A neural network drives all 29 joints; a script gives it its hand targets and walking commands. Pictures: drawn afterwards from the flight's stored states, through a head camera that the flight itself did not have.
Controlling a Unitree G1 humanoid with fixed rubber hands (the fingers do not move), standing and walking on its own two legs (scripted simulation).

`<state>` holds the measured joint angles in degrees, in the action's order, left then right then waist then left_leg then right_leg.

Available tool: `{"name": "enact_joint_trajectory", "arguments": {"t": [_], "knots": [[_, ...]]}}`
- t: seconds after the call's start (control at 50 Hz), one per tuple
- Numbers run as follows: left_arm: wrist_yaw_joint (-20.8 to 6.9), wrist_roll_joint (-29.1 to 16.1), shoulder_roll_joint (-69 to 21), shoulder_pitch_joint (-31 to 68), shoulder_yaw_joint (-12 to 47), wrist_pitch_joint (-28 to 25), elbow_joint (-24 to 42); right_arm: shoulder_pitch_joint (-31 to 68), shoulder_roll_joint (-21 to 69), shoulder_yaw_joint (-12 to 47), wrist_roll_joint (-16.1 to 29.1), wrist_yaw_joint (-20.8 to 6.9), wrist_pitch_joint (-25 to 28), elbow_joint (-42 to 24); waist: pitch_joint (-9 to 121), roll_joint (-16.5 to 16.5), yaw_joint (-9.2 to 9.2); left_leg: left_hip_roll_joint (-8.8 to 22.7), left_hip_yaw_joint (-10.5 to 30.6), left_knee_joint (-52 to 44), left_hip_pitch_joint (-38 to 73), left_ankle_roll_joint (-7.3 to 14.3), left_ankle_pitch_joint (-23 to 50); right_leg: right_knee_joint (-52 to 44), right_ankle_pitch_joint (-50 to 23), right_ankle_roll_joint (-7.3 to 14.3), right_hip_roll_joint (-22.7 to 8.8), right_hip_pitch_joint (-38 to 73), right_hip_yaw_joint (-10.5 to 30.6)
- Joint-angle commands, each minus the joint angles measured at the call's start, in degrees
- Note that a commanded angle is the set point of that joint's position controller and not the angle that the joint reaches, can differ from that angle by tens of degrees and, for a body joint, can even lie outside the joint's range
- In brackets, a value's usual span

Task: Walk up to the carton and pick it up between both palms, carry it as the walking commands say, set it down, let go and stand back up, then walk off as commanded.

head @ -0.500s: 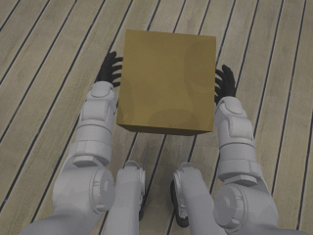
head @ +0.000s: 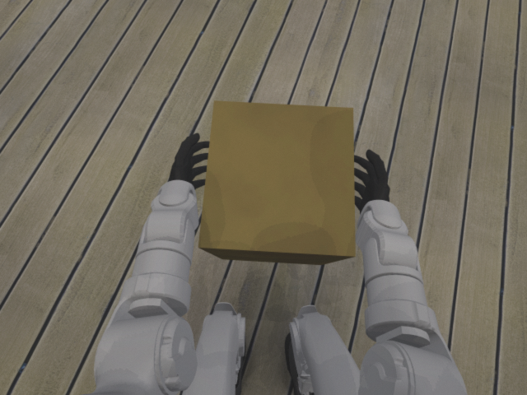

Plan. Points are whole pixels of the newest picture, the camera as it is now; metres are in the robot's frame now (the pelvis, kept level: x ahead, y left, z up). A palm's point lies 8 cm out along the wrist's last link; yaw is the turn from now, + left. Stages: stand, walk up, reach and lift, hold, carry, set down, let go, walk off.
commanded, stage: reach and lift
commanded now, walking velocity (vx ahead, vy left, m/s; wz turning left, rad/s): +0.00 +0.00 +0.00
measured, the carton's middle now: (276, 196) +0.43 -0.02 -0.11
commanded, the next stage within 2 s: none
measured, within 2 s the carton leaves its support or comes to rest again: neither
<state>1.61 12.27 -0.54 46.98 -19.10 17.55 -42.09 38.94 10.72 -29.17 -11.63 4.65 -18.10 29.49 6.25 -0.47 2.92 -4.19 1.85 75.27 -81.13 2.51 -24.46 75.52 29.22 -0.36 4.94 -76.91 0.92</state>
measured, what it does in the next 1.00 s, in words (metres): rises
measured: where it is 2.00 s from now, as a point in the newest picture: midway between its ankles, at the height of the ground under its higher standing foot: (267, 379)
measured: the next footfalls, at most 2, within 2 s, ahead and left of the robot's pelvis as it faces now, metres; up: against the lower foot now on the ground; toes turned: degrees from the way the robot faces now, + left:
none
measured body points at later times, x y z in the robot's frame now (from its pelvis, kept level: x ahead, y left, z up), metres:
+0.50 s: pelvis +0.01 +0.00 +0.06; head +0.16 +0.02 +0.49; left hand +0.42 +0.13 +0.01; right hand +0.38 -0.16 +0.02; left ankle +0.08 +0.09 -0.60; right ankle +0.05 -0.12 -0.60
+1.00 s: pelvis +0.02 +0.00 +0.11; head +0.11 +0.02 +0.55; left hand +0.40 +0.13 +0.08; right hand +0.36 -0.16 +0.09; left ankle +0.08 +0.09 -0.60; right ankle +0.05 -0.12 -0.60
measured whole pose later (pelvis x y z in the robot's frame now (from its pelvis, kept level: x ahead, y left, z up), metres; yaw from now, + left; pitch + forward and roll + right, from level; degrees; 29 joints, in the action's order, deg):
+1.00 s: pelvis +0.02 +0.00 +0.11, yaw +1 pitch +12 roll -1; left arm 0.6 15.9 -5.8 31.1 -19.1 21.1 -35.0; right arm 25.9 12.4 -24.7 -16.0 1.9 -21.8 26.7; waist 1.0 -1.0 4.3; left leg -4.5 2.2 42.5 -39.4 3.1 -14.5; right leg 43.1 18.7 -0.2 3.4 -36.0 3.8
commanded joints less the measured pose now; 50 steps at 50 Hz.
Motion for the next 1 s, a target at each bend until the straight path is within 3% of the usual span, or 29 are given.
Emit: {"name": "enact_joint_trajectory", "arguments": {"t": [0.0, 0.54, 0.98], "knots": [[-11.29, -6.31, -62.77, 27.71, 28.28, -1.52, -0.7, 38.87, 55.78, 35.94, 7.24, -12.89, 1.1, 2.1, 46.44, 4.57, 0.71, -3.26, 4.78, -9.22, 40.46, -1.54, 17.88, -9.13, -16.69, -1.15, 4.44, 14.71, 1.21], [-12.64, -4.17, -62.59, 17.23, 28.99, -1.56, 2.83, 26.55, 57.3, 36.88, 4.12, -13.53, 0.73, 1.56, 34.91, 3.16, 1.13, -1.87, 6.3, -24.69, 56.15, 0.09, 21.38, -25.77, -20.58, -0.39, 2.28, 31.85, 4.21], [-14.52, -4.78, -64.09, 11.64, 30.68, 2.08, 6.23, 18.82, 58.2, 36.78, 3.4, -15.19, -3.06, -0.15, 25.81, 2.17, 1.72, -0.12, 7.21, -37.95, 69.72, 0.28, 22.04, -38.98, -22.69, 0.34, 0.25, 45.94, 5.35]]}}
